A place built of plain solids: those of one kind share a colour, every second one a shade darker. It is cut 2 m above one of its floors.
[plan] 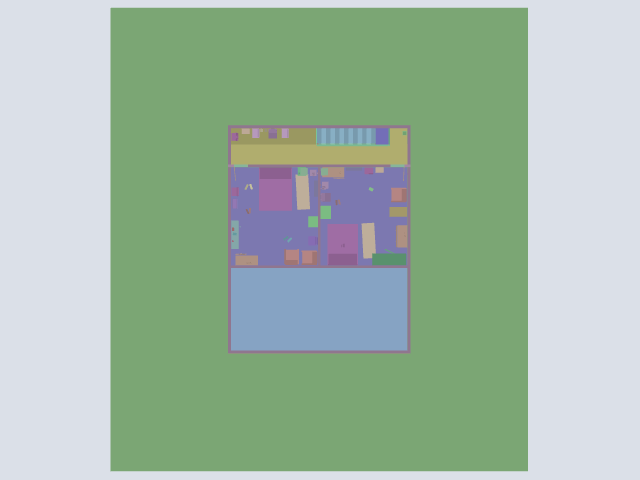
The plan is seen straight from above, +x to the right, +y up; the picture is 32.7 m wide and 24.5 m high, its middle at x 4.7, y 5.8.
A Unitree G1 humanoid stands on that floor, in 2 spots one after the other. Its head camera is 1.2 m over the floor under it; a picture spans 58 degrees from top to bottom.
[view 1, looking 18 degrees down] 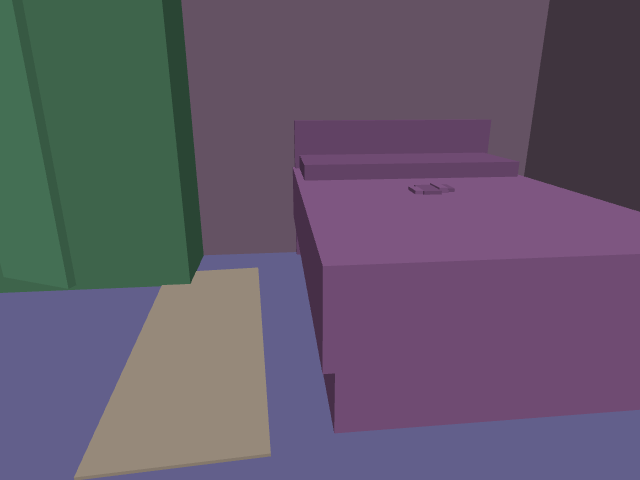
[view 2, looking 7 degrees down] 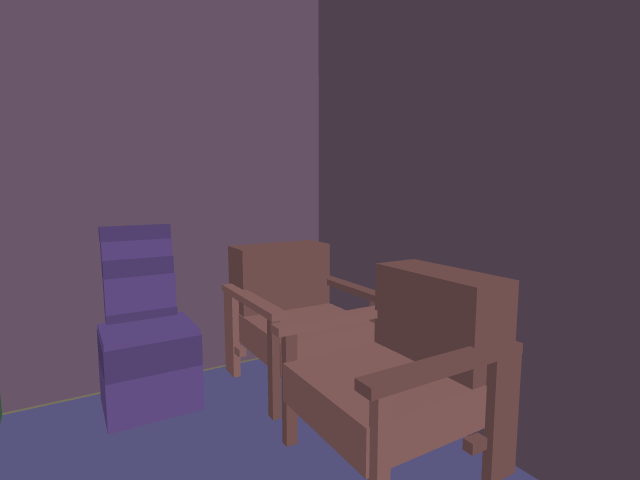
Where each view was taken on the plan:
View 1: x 6.78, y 7.88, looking -96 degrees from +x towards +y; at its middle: double_bed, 1.61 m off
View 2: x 1.88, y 6.12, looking -31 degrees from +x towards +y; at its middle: wall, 3.18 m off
